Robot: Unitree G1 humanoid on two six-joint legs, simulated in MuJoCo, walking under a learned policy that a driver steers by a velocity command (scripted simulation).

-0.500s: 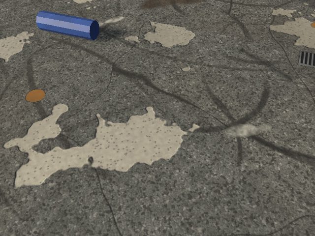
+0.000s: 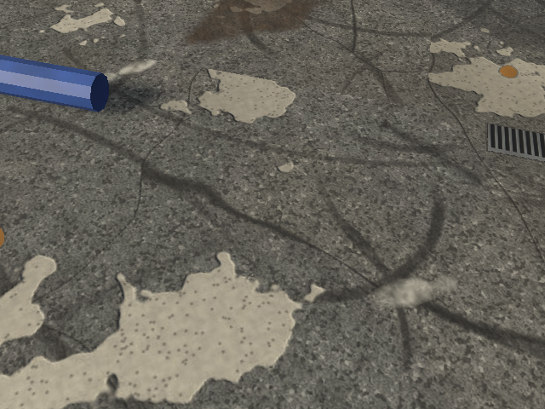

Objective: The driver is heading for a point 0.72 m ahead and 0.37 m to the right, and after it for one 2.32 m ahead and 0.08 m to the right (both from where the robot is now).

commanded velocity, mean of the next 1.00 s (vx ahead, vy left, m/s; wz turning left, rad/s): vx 0.29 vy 0.00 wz -0.55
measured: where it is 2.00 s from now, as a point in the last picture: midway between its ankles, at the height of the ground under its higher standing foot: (362, 405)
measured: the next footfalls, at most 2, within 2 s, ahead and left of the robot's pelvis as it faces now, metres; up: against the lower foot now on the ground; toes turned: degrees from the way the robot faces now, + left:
right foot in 0.38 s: +0.35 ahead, -0.16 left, +0.00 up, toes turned -16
left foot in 0.86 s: +0.56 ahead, -0.03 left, +0.00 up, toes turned -36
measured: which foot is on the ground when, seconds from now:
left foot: down 0.00-0.38, up 0.40-0.84, down 0.86-1.00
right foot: up 0.00-0.36, down 0.38-0.86, up 0.88-1.00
